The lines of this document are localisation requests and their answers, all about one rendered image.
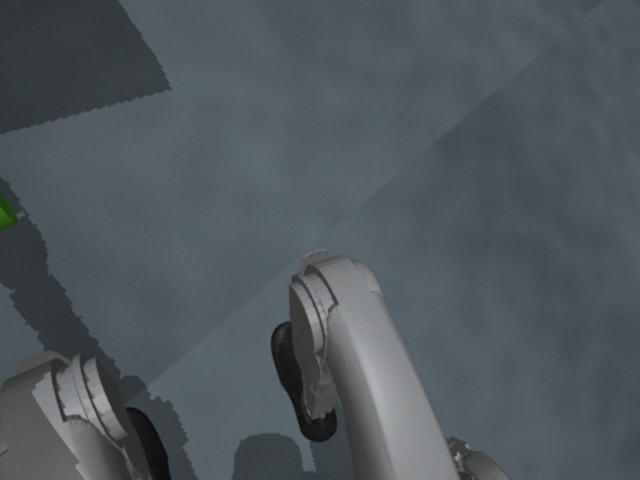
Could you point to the right robot hand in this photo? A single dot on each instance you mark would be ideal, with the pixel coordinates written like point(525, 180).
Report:
point(477, 465)

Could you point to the can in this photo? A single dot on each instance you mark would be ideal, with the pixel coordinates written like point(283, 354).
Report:
point(7, 215)

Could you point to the left robot foot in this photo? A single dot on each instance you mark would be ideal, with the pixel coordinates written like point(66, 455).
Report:
point(153, 448)

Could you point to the right robot foot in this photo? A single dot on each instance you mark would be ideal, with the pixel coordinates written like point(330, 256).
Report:
point(290, 375)

